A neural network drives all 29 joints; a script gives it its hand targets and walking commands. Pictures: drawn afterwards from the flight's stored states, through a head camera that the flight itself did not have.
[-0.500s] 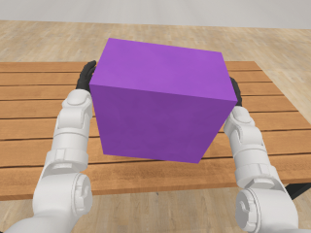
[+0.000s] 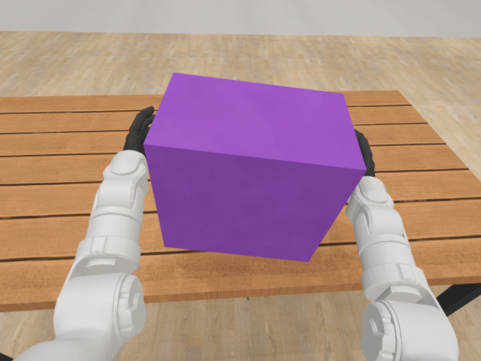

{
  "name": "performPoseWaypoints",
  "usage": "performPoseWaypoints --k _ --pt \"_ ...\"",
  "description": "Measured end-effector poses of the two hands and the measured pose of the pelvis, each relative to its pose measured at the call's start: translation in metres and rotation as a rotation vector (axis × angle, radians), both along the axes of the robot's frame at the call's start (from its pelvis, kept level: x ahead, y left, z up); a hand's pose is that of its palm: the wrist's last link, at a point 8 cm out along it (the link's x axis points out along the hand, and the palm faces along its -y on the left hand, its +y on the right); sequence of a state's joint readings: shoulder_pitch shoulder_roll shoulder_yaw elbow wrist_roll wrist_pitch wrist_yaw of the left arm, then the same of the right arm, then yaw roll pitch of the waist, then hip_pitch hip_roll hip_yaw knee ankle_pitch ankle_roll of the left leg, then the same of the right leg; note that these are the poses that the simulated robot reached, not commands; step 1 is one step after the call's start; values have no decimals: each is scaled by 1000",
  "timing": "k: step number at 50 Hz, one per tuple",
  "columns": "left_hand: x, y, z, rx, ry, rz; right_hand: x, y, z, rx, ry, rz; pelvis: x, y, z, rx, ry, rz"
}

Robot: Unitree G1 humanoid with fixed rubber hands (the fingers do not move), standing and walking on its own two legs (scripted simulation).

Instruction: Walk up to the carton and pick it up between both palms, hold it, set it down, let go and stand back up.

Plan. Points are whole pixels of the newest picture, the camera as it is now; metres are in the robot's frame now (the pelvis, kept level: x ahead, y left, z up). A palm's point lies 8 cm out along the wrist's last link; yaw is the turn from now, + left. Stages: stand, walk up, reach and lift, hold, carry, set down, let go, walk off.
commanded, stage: set down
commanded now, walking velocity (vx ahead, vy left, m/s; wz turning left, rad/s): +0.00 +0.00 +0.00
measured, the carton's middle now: (247, 176) +0.41 -0.04 +0.10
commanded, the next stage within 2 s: none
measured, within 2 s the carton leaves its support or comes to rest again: rests again in 0.94 s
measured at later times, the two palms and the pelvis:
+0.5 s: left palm (141, 163) +0.42 +0.14 +0.14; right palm (358, 189) +0.35 -0.23 +0.11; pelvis -0.01 +0.00 +0.00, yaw +0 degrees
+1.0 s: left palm (134, 173) +0.42 +0.16 +0.12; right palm (350, 188) +0.36 -0.22 +0.10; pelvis -0.01 +0.00 +0.00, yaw +0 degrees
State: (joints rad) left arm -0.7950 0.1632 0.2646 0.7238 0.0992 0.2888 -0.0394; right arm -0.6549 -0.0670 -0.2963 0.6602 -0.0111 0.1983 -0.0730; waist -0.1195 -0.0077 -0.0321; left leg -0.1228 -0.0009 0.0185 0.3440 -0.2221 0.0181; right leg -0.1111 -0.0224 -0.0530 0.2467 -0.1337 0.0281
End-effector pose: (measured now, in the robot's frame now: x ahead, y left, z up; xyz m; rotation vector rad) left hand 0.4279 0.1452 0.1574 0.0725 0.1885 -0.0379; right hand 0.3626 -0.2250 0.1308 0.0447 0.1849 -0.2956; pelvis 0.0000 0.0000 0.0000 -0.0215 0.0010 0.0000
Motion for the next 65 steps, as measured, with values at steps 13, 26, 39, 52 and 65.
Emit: performPoseWaypoints --k 13,26,39,52,65 --pt "-3 -3 -8 -6 10 -7 -7 -2 -12 -2 5 -9 -6 -1 0 4 1 -2" --pt "-4 -3 -20 -5 21 -6 -9 -2 -23 -7 9 -7 -7 -3 0 6 21 -5" --pt "-7 4 -27 -7 21 3 -7 4 -24 -21 -9 1 -7 -4 1 7 7 3" --pt "-9 14 -39 -2 38 17 -2 11 -27 -27 -28 18 -5 -3 1 6 6 8" --pt "-10 19 -48 8 47 24 2 16 -32 -30 -55 29 0 -4 0 4 2 17"
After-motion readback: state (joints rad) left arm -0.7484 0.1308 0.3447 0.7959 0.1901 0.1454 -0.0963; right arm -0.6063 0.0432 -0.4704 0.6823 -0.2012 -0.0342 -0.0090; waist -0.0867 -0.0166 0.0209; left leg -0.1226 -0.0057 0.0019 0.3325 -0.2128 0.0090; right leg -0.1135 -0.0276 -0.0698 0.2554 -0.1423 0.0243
